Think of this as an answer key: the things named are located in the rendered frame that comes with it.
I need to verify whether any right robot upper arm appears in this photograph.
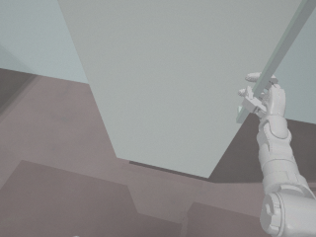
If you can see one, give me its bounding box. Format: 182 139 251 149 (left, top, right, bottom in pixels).
260 192 316 237

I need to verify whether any right robot hand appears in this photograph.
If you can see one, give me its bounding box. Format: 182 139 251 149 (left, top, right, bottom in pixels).
237 72 286 122

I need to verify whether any fridge door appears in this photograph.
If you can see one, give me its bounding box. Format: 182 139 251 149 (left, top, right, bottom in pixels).
57 0 314 178

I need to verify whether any robot right forearm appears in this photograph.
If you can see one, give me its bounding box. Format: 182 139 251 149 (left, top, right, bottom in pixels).
257 116 316 200

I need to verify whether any handle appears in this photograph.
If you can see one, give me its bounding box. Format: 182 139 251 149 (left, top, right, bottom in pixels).
236 0 316 124

